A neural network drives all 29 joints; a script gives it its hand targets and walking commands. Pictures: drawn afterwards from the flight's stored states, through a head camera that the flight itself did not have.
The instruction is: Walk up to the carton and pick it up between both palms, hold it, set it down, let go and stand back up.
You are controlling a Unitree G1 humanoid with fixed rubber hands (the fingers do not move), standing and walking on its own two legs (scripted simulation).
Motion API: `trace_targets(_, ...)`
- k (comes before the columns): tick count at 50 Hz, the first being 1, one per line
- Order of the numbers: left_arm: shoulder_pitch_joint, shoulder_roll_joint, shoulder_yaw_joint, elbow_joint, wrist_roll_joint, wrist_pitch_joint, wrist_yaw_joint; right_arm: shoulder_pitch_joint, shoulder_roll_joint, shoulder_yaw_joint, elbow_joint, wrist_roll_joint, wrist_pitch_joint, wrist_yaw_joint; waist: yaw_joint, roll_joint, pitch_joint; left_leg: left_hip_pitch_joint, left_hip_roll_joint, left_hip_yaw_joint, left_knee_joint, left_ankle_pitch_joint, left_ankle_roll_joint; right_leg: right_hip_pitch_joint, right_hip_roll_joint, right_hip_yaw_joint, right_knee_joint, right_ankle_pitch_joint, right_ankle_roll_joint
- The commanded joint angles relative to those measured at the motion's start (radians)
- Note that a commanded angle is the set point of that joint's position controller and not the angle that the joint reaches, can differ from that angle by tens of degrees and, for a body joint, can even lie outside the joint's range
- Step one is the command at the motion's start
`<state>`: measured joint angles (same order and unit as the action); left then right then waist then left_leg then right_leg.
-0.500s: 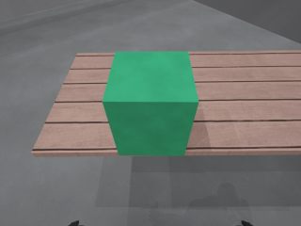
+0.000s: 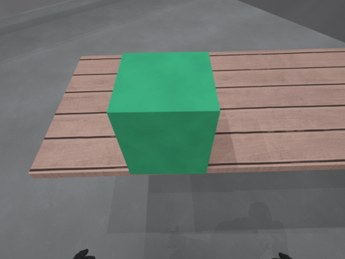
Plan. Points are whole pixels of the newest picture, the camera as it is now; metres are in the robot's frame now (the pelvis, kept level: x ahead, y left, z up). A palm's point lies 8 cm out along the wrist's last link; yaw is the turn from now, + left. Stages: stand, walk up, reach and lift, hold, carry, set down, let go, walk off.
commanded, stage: reach and lift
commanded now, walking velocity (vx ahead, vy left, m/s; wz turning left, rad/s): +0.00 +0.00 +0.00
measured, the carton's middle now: (166, 117) +0.44 +0.04 +0.06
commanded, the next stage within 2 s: none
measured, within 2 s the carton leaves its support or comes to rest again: neither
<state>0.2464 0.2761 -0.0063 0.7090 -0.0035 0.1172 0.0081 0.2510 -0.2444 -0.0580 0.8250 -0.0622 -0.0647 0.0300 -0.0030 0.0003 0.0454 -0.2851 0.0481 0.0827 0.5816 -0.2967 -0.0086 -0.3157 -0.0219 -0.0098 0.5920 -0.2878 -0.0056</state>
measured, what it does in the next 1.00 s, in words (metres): stands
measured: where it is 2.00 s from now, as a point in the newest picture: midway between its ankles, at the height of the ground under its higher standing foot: outside the picture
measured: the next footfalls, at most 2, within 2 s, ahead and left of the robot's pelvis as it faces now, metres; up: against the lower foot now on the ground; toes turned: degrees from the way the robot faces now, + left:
none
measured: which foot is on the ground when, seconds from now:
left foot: down 0.00-1.00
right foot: down 0.00-1.00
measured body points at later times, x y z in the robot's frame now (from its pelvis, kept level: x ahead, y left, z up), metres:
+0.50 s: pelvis +0.01 +0.00 +0.01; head +0.00 +0.01 +0.46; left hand +0.16 +0.25 -0.07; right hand +0.16 -0.23 -0.06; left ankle +0.01 +0.12 -0.73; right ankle +0.02 -0.13 -0.73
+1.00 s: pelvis +0.02 +0.00 +0.02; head +0.01 +0.01 +0.47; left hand +0.20 +0.23 -0.02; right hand +0.20 -0.21 -0.01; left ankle +0.01 +0.12 -0.73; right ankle +0.02 -0.13 -0.73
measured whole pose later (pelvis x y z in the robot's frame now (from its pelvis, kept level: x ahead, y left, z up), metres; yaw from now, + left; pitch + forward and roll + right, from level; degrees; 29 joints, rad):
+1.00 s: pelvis +0.02 +0.00 +0.02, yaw +0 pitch -5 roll +0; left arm 0.30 0.24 -0.03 0.25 -0.14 0.03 0.03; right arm 0.34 -0.12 -0.05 0.28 0.08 -0.12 -0.02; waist 0.04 -0.03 0.05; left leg -0.04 0.04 0.08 0.33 -0.20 -0.02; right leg -0.07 -0.02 -0.02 0.33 -0.19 0.01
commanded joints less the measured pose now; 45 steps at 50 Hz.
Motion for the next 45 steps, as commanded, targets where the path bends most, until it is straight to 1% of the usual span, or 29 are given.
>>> trace_targets(1, -0.261, 0.158, 0.077, -0.317, -0.007, 0.215, 0.027, -0.205, -0.156, -0.123, -0.089, -0.005, -0.101, 0.023, 0.017, -0.035, -0.099, -0.017, 0.004, -0.001, -0.025, -0.048, 0.006, -0.023, 0.0, -0.035, -0.011, -0.006, -0.037)
trace_targets(3, -0.186, 0.139, 0.084, -0.36, 0.006, 0.232, 0.013, -0.115, -0.164, -0.099, -0.076, 0.03, -0.109, 0.015, -0.01, -0.019, -0.195, 0.098, -0.008, 0.011, 0.001, 0.138, -0.016, 0.034, 0.022, -0.033, -0.031, 0.166, -0.03)
trace_targets(4, -0.148, 0.125, 0.081, -0.378, 0.007, 0.231, 0.007, -0.086, -0.166, -0.083, -0.077, 0.051, -0.117, 0.012, -0.016, -0.01, -0.234, 0.155, -0.018, 0.016, 0.002, 0.234, -0.033, 0.073, 0.032, -0.031, -0.045, 0.264, -0.022)
trace_targets(6, -0.062, 0.119, 0.087, -0.408, 0.012, 0.212, -0.007, -0.037, -0.166, -0.054, -0.105, 0.083, -0.135, 0.002, -0.011, -0.006, -0.29, 0.238, -0.045, 0.021, -0.009, 0.396, -0.051, 0.15, 0.05, -0.03, -0.077, 0.451, -0.004)
trace_targets(7, -0.027, 0.121, 0.096, -0.412, 0.014, 0.199, -0.013, -0.028, -0.165, -0.041, -0.119, 0.092, -0.143, -0.004, -0.002, -0.004, -0.294, 0.26, -0.057, 0.02, -0.025, 0.446, -0.053, 0.189, 0.048, -0.023, -0.096, 0.518, 0.004)
trace_targets(8, -0.003, 0.128, 0.107, -0.417, 0.018, 0.185, -0.017, -0.021, -0.162, -0.03, -0.127, 0.099, -0.148, -0.009, 0.006, -0.003, -0.279, 0.264, -0.068, 0.021, -0.045, 0.464, -0.051, 0.226, 0.044, -0.018, -0.115, 0.558, 0.01)
trace_targets(9, 0.003, 0.128, 0.114, -0.411, 0.025, 0.174, -0.018, -0.024, -0.159, -0.023, -0.137, 0.102, -0.151, -0.014, 0.01, -0.006, -0.255, 0.26, -0.076, 0.02, -0.068, 0.459, -0.046, 0.252, 0.04, -0.016, -0.136, 0.571, 0.013)
trace_targets(11, -0.018, 0.126, 0.13, -0.381, 0.036, 0.157, -0.019, -0.039, -0.135, -0.004, -0.16, 0.102, -0.148, -0.022, 0.017, -0.007, -0.152, 0.228, -0.082, 0.016, -0.119, 0.386, -0.036, 0.268, 0.028, -0.007, -0.19, 0.503, 0.017)
trace_targets(13, -0.061, 0.115, 0.127, -0.351, 0.039, 0.148, -0.022, -0.064, -0.102, 0.004, -0.193, 0.095, -0.135, -0.029, 0.023, -0.02, -0.018, 0.206, -0.082, 0.018, -0.175, 0.266, -0.023, 0.231, 0.022, -0.004, -0.251, 0.347, 0.021)
trace_targets(15, -0.102, 0.092, 0.11, -0.342, 0.035, 0.145, -0.025, -0.084, -0.061, 0.015, -0.248, 0.088, -0.111, -0.035, 0.026, -0.026, 0.08, 0.207, -0.076, 0.021, -0.221, 0.173, -0.013, 0.187, 0.015, -0.001, -0.3, 0.199, 0.018)
trace_targets(17, -0.143, 0.077, 0.09, -0.358, 0.019, 0.137, -0.027, -0.088, -0.024, 0.015, -0.318, 0.073, -0.087, -0.037, 0.018, -0.027, 0.119, 0.21, -0.069, 0.025, -0.25, 0.129, -0.011, 0.159, 0.013, 0.003, -0.326, 0.107, 0.012)
trace_targets(19, -0.182, 0.074, 0.08, -0.41, 0.0, 0.112, -0.025, -0.078, 0.006, 0.002, -0.393, 0.059, -0.073, -0.038, 0.008, -0.018, 0.107, 0.214, -0.064, 0.029, -0.27, 0.095, -0.011, 0.14, 0.009, 0.012, -0.333, 0.044, 0.006)
trace_targets(20, -0.197, 0.079, 0.075, -0.437, -0.009, 0.095, -0.021, -0.07, 0.016, -0.002, -0.433, 0.055, -0.069, -0.037, 0.004, -0.013, 0.088, 0.208, -0.059, 0.029, -0.278, 0.083, -0.007, 0.143, 0.01, 0.013, -0.328, 0.034, 0.005)
trace_targets(21, -0.203, 0.08, 0.068, -0.466, -0.015, 0.078, -0.016, -0.057, 0.019, -0.008, -0.458, 0.056, -0.067, -0.035, -0.001, 0.004, 0.066, 0.197, -0.056, 0.03, -0.284, 0.077, -0.007, 0.152, 0.013, 0.012, -0.317, 0.035, 0.002)
trace_targets(23, -0.191, 0.083, 0.052, -0.504, -0.032, 0.047, -0.003, -0.032, 0.013, -0.016, -0.496, 0.063, -0.065, -0.03, -0.009, 0.027, 0.018, 0.165, -0.041, 0.029, -0.303, 0.065, -0.003, 0.2, 0.025, 0.009, -0.288, 0.062, 0.003)
trace_targets(25, -0.144, 0.077, 0.046, -0.523, -0.04, 0.02, 0.011, 0.005, -0.002, -0.03, -0.512, 0.067, -0.066, -0.028, -0.008, 0.05, -0.022, 0.118, -0.025, 0.027, -0.328, 0.058, 0.003, 0.269, 0.043, 0.004, -0.259, 0.1, 0.005)
trace_targets(27, -0.085, 0.065, 0.043, -0.523, -0.042, -0.002, 0.021, 0.032, -0.007, -0.043, -0.507, 0.068, -0.071, -0.028, -0.001, 0.06, -0.034, 0.086, -0.013, 0.025, -0.349, 0.068, 0.006, 0.322, 0.058, -0.002, -0.245, 0.134, 0.005)
trace_targets(28, -0.059, 0.061, 0.046, -0.517, -0.045, -0.012, 0.025, 0.039, -0.008, -0.045, -0.503, 0.071, -0.074, -0.028, 0.005, 0.06, -0.037, 0.078, -0.006, 0.019, -0.353, 0.081, 0.005, 0.345, 0.063, -0.004, -0.243, 0.148, 0.003)
trace_targets(31, -0.011, 0.051, 0.045, -0.513, -0.055, -0.037, 0.03, 0.039, -0.004, -0.052, -0.522, 0.076, -0.088, -0.03, 0.023, 0.042, -0.033, 0.081, -0.01, 0.008, -0.349, 0.115, -0.002, 0.349, 0.069, -0.012, -0.256, 0.146, -0.003)
trace_targets(34, -0.006, 0.048, 0.038, -0.517, -0.08, -0.061, 0.029, 0.022, 0.017, -0.041, -0.568, 0.084, -0.102, -0.031, 0.039, 0.004, -0.027, 0.111, -0.024, 0.004, -0.33, 0.144, -0.008, 0.315, 0.056, -0.004, -0.287, 0.118, -0.009)
trace_targets(38, -0.023, 0.051, 0.019, -0.546, -0.106, -0.09, 0.027, 0.017, 0.033, -0.027, -0.638, 0.098, -0.109, -0.033, 0.043, -0.024, -0.017, 0.155, -0.038, 0.0, -0.315, 0.163, -0.009, 0.264, 0.042, 0.007, -0.313, 0.104, -0.009)
trace_targets(42, -0.031, 0.061, 0.012, -0.572, -0.126, -0.114, 0.024, 0.035, 0.048, -0.015, -0.665, 0.121, -0.1, -0.037, 0.038, -0.017, -0.005, 0.173, -0.045, -0.003, -0.314, 0.176, -0.005, 0.247, 0.03, 0.026, -0.323, 0.119, -0.006)
trace_targets(44, -0.038, 0.068, 0.014, -0.596, -0.132, -0.127, 0.023, 0.045, 0.055, -0.01, -0.675, 0.133, -0.092, -0.043, 0.034, -0.009, -0.008, 0.185, -0.047, -0.003, -0.313, 0.194, -0.009, 0.244, 0.027, 0.031, -0.328, 0.138, -0.007)
trace_targets(45, -0.037, 0.07, 0.018, -0.609, -0.133, -0.131, 0.023, 0.053, 0.06, -0.004, -0.684, 0.143, -0.09, -0.047, 0.039, 0.007, -0.017, 0.192, -0.049, -0.004, -0.311, 0.209, -0.011, 0.243, 0.024, 0.04, -0.329, 0.152, -0.009)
